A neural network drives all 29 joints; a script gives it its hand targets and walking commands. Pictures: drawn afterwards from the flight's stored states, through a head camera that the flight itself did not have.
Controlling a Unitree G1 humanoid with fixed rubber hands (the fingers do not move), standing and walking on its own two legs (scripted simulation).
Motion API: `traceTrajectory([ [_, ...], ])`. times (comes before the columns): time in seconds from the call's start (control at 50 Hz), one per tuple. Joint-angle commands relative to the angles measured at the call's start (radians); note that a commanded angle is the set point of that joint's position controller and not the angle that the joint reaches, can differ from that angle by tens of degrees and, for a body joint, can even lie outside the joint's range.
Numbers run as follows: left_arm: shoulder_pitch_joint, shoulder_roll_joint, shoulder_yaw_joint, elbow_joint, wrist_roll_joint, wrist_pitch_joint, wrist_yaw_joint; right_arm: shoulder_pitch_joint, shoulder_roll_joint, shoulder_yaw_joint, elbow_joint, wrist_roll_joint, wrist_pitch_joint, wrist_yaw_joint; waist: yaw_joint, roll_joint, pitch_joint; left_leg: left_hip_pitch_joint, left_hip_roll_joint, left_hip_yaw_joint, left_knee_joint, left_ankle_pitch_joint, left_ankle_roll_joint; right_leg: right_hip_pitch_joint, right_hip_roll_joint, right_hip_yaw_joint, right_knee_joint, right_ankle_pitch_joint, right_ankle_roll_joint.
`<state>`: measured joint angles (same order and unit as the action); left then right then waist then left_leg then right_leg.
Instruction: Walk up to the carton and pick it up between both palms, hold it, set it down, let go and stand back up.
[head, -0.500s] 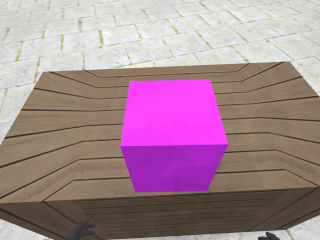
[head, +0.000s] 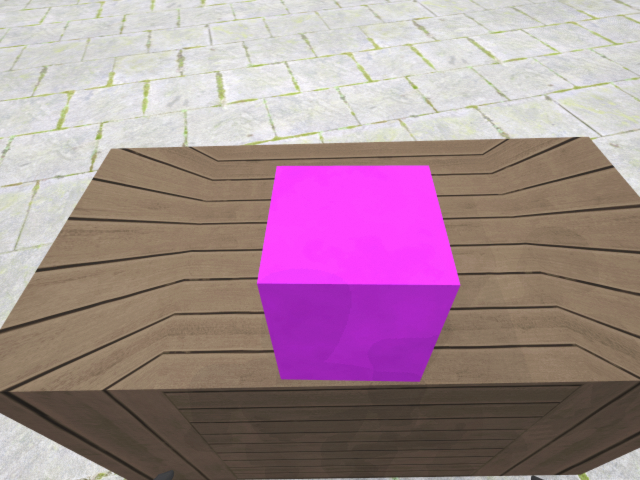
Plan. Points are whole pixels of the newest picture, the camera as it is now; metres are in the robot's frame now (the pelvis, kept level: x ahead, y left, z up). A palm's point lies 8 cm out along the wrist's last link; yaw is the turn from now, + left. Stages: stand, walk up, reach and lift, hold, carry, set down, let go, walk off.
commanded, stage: stand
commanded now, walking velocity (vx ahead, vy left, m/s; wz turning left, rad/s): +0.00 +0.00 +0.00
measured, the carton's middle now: (351, 278) +0.39 +0.00 +0.02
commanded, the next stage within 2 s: none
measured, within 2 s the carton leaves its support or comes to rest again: neither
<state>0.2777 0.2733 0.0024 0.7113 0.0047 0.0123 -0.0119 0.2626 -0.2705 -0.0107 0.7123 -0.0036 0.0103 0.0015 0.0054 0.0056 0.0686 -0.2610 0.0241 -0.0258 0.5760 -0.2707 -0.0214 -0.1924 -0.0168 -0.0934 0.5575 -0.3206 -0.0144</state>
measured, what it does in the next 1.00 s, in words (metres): stands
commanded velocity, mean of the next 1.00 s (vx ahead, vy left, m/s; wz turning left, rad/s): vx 0.00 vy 0.00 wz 0.00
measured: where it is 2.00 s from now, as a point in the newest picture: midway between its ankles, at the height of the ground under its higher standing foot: outside the picture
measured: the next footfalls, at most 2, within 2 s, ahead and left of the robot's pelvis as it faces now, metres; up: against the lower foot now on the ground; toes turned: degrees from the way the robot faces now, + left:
none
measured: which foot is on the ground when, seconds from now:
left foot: down 0.00-1.00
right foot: down 0.00-1.00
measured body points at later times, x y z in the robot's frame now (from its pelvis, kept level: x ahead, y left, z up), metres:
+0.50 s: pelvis +0.01 +0.01 +0.00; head +0.02 +0.01 +0.45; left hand +0.09 +0.27 -0.12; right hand +0.10 -0.25 -0.11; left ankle +0.03 +0.13 -0.73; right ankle -0.01 -0.11 -0.73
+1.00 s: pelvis +0.01 +0.01 +0.00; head +0.02 +0.01 +0.45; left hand +0.08 +0.27 -0.12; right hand +0.11 -0.25 -0.12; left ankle +0.03 +0.13 -0.73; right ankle -0.01 -0.11 -0.73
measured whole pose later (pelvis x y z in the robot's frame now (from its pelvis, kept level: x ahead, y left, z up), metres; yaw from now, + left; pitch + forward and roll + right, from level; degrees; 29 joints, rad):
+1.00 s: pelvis +0.01 +0.01 +0.00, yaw +2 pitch -2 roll +0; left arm 0.30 0.26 -0.01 0.77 0.00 0.01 0.00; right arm 0.29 -0.26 -0.01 0.76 0.00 0.00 -0.01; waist 0.01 0.00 0.05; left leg -0.24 -0.01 -0.04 0.54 -0.27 0.00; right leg -0.16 -0.04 -0.11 0.51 -0.32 0.01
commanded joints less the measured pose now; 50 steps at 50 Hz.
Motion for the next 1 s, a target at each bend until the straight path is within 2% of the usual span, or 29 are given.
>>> traceTrajectory([
  [0.0, 0.011, 0.146, 0.042, -0.083, 0.0, -0.022, 0.007, 0.003, -0.145, -0.043, -0.076, 0.0, -0.022, -0.005, -0.002, -0.005, -0.025, 0.013, 0.056, -0.089, -0.116, 0.087, 0.052, -0.067, -0.101, 0.143, -0.17, 0.021, -0.026],
  [0.06, 0.013, 0.146, 0.039, -0.082, 0.0, -0.023, 0.007, 0.018, -0.143, -0.041, -0.073, 0.0, -0.025, -0.005, -0.007, -0.014, -0.016, 0.003, 0.055, -0.097, -0.128, 0.074, 0.051, -0.069, -0.098, 0.138, -0.169, 0.008, -0.022],
  [0.16, 0.032, 0.138, 0.036, -0.071, 0.002, -0.027, 0.008, 0.02, -0.149, -0.041, -0.065, 0.002, -0.031, -0.005, 0.001, 0.022, -0.043, -0.012, 0.059, -0.107, -0.144, 0.071, 0.055, -0.037, -0.094, 0.132, -0.15, 0.036, -0.017],
  [0.22, 0.041, 0.14, 0.033, -0.064, 0.003, -0.029, 0.009, 0.028, -0.139, -0.037, -0.06, 0.002, -0.032, -0.005, -0.001, 0.007, -0.05, 0.0, 0.06, -0.108, -0.135, 0.116, 0.058, -0.028, -0.097, 0.128, -0.147, 0.067, -0.017],
  [0.34, 0.048, 0.135, 0.029, -0.049, 0.003, -0.028, 0.012, 0.039, -0.141, -0.036, -0.054, 0.004, -0.033, -0.007, -0.001, 0.018, -0.054, -0.004, 0.062, -0.111, -0.135, 0.169, 0.061, -0.009, -0.097, 0.115, -0.134, 0.111, -0.01],
  [0.5, 0.057, 0.134, 0.027, -0.038, 0.002, -0.027, 0.015, 0.042, -0.144, -0.039, -0.05, 0.004, -0.032, -0.009, 0.002, 0.008, -0.035, -0.005, 0.058, -0.111, -0.137, 0.177, 0.059, -0.017, -0.099, 0.111, -0.141, 0.12, -0.008],
  [0.64, 0.057, 0.128, 0.026, -0.03, 0.0, -0.027, 0.016, 0.045, -0.138, -0.037, -0.046, 0.004, -0.034, -0.011, 0.001, -0.001, -0.06, 0.022, 0.058, -0.11, -0.125, 0.244, 0.062, 0.003, -0.104, 0.104, -0.138, 0.16, -0.01],
  [0.78, 0.058, 0.133, 0.028, -0.021, -0.001, -0.024, 0.018, 0.04, -0.132, -0.036, -0.043, 0.004, -0.031, -0.012, 0.001, 0.009, -0.046, 0.013, 0.053, -0.109, -0.128, 0.242, 0.059, 0.011, -0.108, 0.096, -0.146, 0.157, -0.01],
  [0.86, 0.059, 0.135, 0.029, -0.02, -0.001, -0.023, 0.02, 0.044, -0.131, -0.035, -0.036, 0.003, -0.031, -0.012, 0.001, -0.012, -0.041, 0.015, 0.053, -0.109, -0.124, 0.26, 0.058, 0.021, -0.109, 0.089, -0.149, 0.17, -0.01],
  [0.98, 0.062, 0.134, 0.028, -0.015, 0.0, -0.021, 0.021, 0.041, -0.131, -0.037, -0.031, 0.004, -0.031, -0.014, 0.002, 0.004, -0.047, 0.018, 0.05, -0.112, -0.134, 0.245, 0.056, 0.025, -0.111, 0.09, -0.153, 0.153, -0.011],
])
